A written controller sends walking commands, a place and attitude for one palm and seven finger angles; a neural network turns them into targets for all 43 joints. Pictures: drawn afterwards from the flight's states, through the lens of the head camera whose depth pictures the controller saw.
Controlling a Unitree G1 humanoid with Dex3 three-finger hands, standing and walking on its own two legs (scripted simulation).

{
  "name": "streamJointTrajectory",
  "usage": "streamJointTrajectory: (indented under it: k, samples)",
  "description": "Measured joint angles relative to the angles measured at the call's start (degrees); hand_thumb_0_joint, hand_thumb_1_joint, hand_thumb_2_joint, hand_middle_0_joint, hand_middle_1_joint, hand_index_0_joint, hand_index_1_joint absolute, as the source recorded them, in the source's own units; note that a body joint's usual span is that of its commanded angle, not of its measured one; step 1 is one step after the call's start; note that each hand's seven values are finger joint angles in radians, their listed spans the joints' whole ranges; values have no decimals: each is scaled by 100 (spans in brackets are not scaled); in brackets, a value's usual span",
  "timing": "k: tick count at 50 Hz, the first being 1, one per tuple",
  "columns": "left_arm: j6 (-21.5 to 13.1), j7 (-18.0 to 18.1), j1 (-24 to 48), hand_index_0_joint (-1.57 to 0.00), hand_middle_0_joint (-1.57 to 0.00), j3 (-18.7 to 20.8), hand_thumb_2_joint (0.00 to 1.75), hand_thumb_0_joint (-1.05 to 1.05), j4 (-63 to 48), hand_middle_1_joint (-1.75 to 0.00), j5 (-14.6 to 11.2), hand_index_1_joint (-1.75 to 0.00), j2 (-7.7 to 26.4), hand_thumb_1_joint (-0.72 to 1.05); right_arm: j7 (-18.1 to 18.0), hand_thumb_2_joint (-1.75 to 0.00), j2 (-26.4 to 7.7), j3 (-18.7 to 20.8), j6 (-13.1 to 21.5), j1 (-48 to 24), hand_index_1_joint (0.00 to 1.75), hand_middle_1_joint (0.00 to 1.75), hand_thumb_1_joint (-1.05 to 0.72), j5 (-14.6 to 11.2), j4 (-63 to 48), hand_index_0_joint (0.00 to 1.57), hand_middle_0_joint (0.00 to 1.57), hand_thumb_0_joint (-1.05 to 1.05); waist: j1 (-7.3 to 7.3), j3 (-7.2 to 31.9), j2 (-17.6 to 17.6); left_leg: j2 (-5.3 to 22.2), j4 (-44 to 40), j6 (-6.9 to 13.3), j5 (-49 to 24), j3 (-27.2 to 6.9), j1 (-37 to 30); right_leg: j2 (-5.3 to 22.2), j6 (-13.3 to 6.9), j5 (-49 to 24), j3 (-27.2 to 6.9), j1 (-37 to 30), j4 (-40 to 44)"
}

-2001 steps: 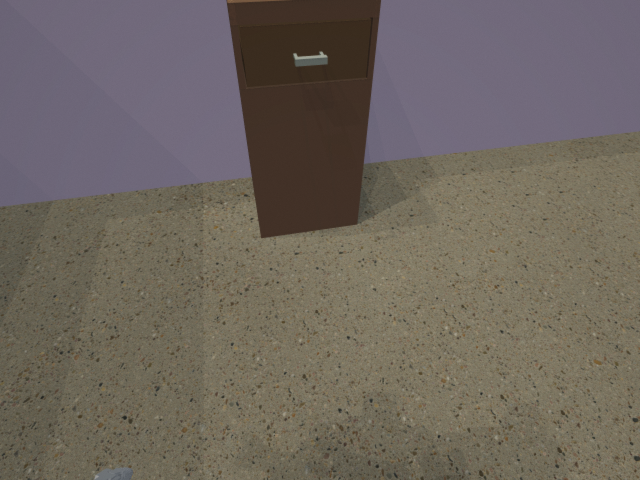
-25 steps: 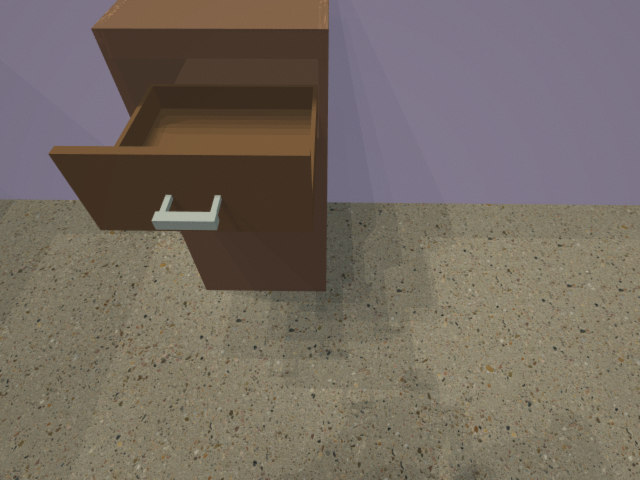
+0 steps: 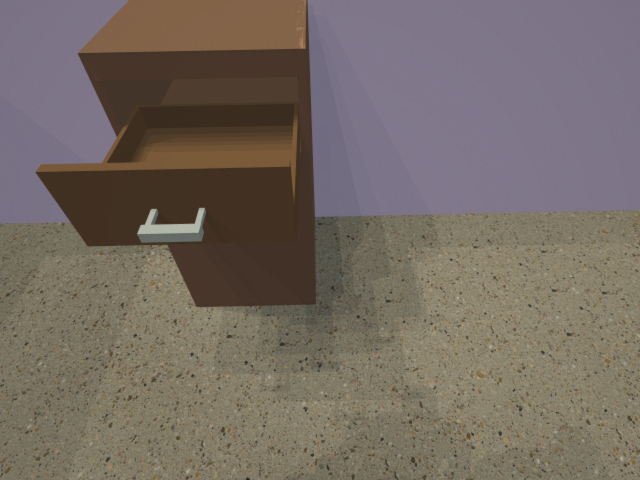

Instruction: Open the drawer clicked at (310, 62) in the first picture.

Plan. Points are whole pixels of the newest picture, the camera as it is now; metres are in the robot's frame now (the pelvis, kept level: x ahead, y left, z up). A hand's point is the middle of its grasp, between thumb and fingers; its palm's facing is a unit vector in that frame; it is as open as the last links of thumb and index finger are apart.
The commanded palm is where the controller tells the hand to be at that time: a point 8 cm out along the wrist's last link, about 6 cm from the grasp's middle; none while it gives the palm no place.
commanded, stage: let the arm hang, fingers relaxed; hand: left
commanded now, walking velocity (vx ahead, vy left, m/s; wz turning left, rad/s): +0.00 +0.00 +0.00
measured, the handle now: (174, 223) +0.50 +0.27 +0.01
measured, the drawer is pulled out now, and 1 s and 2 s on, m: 0.30 0.30 0.30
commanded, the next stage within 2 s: look to check the result in 0.04 s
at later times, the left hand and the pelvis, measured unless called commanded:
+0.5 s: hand out of the picture +0.00 +0.16 -0.17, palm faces +0.03 -0.98 -0.22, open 7.3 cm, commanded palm none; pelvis +0.01 -0.01 +0.00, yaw +0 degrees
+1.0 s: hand out of the picture +0.04 +0.17 -0.17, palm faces +0.02 -0.97 -0.23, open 7.3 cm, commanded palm none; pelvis +0.02 -0.02 +0.00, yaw +0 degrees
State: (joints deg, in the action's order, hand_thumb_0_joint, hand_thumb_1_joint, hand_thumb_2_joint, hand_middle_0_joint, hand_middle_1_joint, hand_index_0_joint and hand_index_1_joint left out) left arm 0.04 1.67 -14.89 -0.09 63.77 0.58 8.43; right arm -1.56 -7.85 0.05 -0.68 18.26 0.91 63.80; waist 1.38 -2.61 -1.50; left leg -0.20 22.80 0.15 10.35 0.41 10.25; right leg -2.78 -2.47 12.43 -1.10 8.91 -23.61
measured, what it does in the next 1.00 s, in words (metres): stands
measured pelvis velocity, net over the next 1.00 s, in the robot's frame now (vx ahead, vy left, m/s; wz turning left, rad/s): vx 0.02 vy -0.02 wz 0.00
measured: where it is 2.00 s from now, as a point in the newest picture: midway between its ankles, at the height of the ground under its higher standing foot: outside the picture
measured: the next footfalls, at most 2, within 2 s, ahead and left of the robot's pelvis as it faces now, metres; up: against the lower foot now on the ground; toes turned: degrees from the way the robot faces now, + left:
none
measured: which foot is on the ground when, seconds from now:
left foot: down 0.00-1.00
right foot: down 0.00-1.00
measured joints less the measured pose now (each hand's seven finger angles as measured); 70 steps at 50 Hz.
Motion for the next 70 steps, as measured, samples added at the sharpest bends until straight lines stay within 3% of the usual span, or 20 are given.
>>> streamJointTrajectory:
  k: [33, 70]
  samples:
    - [-40, 17, -17, -20, -20, 57, 90, 0, 79, -30, -11, -30, -7, 91, -46, -89, -78, 52, 13, -234, 30, 30, -91, -10, -51, 20, 20, 0, -47, -79, 10, 100, -47, -116, 94, -65, -97, -102, -115, 65, 54, -132, 109]
    - [-46, -12, 205, -20, -20, 99, 90, 0, 43, -30, -18, -30, 209, 91, -35, -89, -278, 72, 5, -410, 30, 30, -91, -5, -22, 20, 20, 0, -40, -135, 17, 127, -201, -146, 94, -54, -246, -127, -139, 51, 36, -279, 274]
